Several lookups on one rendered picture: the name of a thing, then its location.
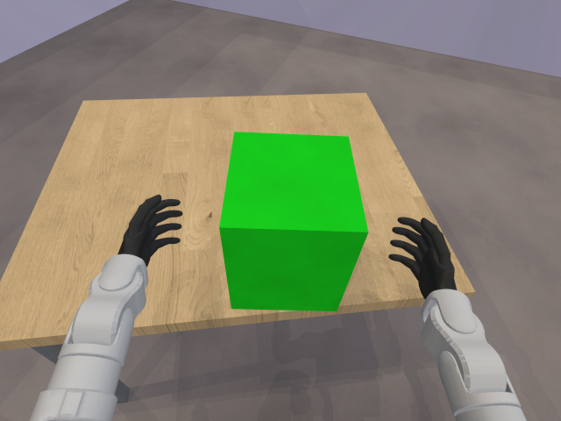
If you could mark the left robot forearm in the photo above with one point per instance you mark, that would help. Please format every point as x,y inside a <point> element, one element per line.
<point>84,381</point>

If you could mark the table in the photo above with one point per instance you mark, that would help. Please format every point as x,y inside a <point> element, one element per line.
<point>118,153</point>

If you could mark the carton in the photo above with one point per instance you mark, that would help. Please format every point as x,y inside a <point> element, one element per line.
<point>293,223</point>

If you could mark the right robot forearm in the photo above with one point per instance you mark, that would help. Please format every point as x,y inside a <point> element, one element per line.
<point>472,372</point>

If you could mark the robot left hand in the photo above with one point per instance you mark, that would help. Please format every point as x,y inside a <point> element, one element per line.
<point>140,238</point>

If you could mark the robot right hand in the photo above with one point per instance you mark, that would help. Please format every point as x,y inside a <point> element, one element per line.
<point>433,268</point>

